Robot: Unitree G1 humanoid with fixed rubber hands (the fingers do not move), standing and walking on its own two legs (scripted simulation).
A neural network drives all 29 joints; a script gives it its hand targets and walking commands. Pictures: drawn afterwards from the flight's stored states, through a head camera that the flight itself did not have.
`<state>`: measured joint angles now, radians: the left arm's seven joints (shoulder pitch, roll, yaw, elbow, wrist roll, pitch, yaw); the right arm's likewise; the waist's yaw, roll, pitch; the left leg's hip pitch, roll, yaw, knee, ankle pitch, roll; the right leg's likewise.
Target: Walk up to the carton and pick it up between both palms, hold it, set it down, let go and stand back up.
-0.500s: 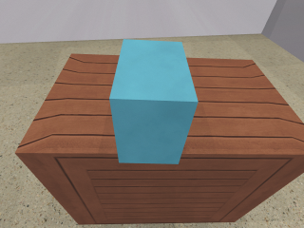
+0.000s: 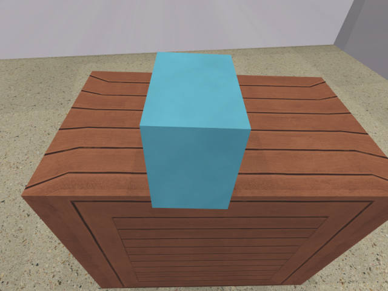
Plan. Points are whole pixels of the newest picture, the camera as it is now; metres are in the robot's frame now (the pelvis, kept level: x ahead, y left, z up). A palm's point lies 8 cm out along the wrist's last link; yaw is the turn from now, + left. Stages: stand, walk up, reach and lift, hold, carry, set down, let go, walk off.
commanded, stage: stand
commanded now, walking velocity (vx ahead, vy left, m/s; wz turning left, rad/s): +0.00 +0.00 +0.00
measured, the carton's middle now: (192, 129) +0.44 +0.03 +0.13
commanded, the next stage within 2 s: none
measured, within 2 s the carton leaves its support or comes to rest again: neither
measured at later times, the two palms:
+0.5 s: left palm out of the picture +0.05 +0.30 -0.11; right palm out of the picture +0.07 -0.30 -0.11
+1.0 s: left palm out of the picture +0.05 +0.31 -0.11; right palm out of the picture +0.06 -0.30 -0.11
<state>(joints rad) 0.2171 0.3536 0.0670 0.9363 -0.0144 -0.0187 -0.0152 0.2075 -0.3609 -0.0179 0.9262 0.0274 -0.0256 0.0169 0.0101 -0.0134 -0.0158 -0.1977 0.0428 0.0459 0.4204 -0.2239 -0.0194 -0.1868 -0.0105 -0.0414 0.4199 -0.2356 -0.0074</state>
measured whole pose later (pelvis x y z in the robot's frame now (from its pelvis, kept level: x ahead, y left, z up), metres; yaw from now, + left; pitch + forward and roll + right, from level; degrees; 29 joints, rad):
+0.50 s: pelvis -0.01 +0.00 +0.00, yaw +0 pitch -1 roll +0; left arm 0.22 0.35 0.07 0.98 -0.01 -0.02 -0.02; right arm 0.21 -0.36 -0.02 0.98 0.03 -0.02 0.01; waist 0.01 -0.01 -0.02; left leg -0.20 0.04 0.05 0.42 -0.21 -0.02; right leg -0.19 -0.01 -0.04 0.42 -0.22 -0.01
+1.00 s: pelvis -0.01 +0.00 +0.00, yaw +0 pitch -1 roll +0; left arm 0.22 0.35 0.07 1.00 -0.01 -0.02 -0.01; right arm 0.21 -0.36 -0.02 0.99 0.03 -0.03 0.01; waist 0.01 0.00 -0.02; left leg -0.20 0.04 0.05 0.42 -0.21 -0.02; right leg -0.19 -0.01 -0.04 0.42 -0.22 -0.01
